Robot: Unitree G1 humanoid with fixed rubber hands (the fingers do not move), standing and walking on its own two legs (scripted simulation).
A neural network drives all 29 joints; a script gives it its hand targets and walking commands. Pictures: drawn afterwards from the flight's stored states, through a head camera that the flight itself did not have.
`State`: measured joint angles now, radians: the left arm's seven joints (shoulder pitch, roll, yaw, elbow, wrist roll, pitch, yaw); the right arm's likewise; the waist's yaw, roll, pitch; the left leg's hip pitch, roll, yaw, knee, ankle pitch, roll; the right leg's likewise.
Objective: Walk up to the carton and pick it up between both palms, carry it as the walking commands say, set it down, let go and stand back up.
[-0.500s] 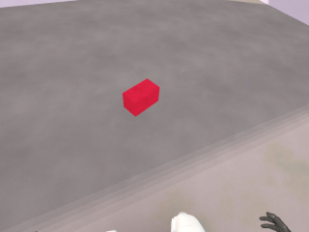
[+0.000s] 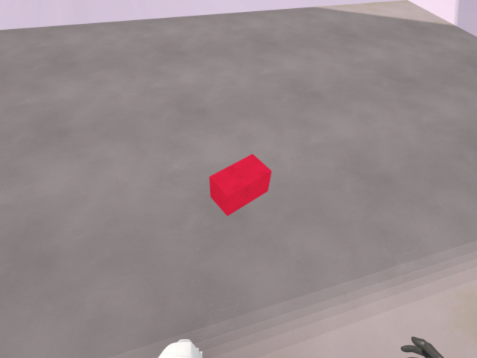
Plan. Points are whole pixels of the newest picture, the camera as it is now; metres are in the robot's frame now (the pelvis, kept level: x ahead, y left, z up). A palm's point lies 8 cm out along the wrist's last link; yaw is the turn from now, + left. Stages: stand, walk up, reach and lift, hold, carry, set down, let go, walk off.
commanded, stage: walk up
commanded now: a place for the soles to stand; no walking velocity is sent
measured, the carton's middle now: (240, 184) +1.02 +0.03 -0.68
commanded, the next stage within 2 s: none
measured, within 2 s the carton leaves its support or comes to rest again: neither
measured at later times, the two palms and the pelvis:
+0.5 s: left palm (93, 245) +0.32 +0.32 -0.08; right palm (423, 330) +0.21 -0.35 -0.13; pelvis +0.19 -0.02 -0.02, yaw -1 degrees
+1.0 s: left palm (115, 215) +0.42 +0.32 -0.12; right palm (405, 232) +0.40 -0.35 -0.07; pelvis +0.34 +0.00 -0.01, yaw -2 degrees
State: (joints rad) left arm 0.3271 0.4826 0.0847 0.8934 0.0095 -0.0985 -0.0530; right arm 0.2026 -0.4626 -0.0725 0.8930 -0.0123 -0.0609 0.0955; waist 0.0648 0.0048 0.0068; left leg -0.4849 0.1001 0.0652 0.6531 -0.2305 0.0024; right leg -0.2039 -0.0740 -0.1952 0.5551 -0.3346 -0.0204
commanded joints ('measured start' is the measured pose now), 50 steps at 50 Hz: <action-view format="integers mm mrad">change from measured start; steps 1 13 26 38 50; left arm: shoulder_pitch -35 -93 -43 -88 39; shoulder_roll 188 144 225 171 166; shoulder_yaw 23 11 62 22 37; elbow -92 -77 -92 -117 -18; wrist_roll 5 -8 -18 6 -8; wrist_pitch -1 17 -8 9 13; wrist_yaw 10 -6 28 7 -4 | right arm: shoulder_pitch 84 60 130 174 -5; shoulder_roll -228 -269 -204 -200 -274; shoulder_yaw -72 -65 -41 -74 -62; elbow -26 -105 -55 -18 -137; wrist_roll -7 7 11 -13 -12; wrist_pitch -35 -52 -23 -26 -24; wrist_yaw -32 -64 -58 -32 -54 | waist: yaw -113 -103 -43 -134 -50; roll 96 175 -144 31 262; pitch -1 29 -33 2 14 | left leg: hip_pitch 336 232 -167 396 54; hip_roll -52 211 27 -57 159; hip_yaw -14 -159 -94 10 -121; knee -151 -330 401 -93 -288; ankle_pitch -189 123 -140 -142 -370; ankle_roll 93 256 30 54 195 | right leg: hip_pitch -243 -308 72 -407 -123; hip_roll -161 -64 -252 -127 3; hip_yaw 124 132 457 205 111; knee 23 257 -257 -2 163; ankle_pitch -112 41 -126 -318 15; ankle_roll -127 9 -204 -130 2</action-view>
